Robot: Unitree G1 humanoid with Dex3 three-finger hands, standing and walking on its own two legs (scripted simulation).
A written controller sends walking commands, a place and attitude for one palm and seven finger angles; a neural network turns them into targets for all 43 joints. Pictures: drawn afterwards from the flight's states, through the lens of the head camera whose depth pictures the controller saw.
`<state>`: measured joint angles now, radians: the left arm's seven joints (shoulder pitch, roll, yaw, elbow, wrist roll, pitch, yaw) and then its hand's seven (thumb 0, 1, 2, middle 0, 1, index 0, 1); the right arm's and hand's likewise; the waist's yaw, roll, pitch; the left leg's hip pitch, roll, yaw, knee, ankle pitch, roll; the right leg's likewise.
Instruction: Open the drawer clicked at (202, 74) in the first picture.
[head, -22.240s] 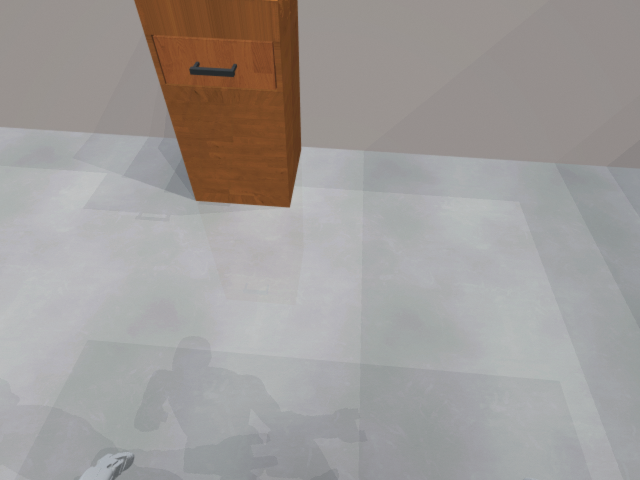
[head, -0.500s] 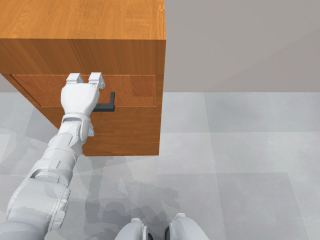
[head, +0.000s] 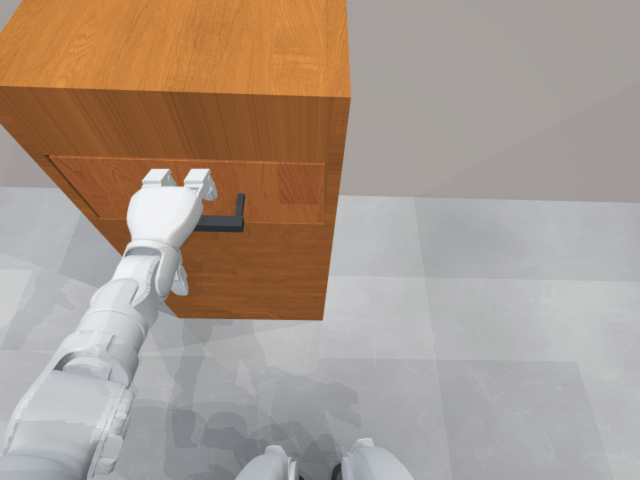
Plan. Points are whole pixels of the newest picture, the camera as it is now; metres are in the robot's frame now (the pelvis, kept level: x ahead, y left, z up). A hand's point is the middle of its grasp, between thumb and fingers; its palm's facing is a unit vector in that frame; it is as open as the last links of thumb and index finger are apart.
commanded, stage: lift the fingers back up to retry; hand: left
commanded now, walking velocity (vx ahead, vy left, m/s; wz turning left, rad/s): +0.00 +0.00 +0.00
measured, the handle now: (198, 211) +0.50 +0.18 -0.06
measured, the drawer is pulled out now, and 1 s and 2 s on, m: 0.00 0.00 0.00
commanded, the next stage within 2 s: re-aim the fingers above the handle in 0.20 s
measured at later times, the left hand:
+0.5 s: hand (194, 228) +0.45 +0.17 -0.01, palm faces -0.07 -0.08 -0.99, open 13.9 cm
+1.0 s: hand (205, 219) +0.46 +0.16 -0.01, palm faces -0.05 -0.08 -1.00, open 13.8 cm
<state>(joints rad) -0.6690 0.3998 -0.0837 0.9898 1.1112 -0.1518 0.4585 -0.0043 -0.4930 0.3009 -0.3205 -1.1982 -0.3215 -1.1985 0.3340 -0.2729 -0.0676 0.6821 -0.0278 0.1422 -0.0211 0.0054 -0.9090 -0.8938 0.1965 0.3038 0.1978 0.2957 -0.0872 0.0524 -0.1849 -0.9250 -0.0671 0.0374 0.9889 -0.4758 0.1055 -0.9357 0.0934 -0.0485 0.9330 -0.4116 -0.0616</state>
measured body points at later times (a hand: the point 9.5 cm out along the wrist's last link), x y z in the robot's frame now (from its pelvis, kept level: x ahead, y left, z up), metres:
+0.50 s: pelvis +0.00 +0.00 +0.01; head +0.10 +0.01 +0.45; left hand +0.44 +0.17 +0.04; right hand +0.04 -0.26 -0.12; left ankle -0.02 +0.05 -0.67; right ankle +0.01 -0.09 -0.67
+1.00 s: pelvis +0.01 +0.00 +0.01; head +0.10 +0.00 +0.45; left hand +0.46 +0.16 +0.04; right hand +0.04 -0.27 -0.12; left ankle -0.02 +0.05 -0.67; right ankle +0.01 -0.09 -0.67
